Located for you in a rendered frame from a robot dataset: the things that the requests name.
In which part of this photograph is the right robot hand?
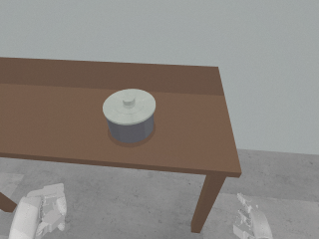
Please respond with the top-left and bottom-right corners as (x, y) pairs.
(232, 192), (273, 239)

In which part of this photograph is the table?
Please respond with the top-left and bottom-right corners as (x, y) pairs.
(0, 57), (242, 233)

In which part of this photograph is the left robot hand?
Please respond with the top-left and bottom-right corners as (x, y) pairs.
(8, 183), (67, 239)

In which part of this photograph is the lid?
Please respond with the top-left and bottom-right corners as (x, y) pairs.
(103, 89), (156, 125)

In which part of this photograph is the pot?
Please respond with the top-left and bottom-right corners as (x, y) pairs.
(106, 114), (155, 143)

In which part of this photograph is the knob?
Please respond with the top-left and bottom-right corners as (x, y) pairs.
(122, 94), (136, 106)

